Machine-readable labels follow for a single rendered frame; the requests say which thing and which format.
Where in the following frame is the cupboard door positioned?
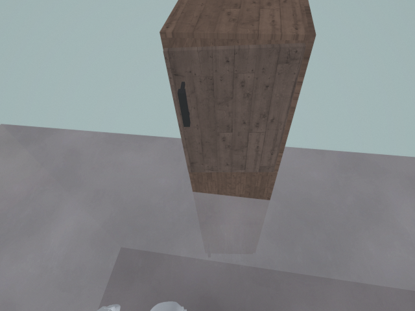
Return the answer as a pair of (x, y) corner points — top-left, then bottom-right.
(163, 43), (306, 172)

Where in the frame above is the handle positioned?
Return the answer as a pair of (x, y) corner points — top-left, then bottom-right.
(178, 82), (191, 127)

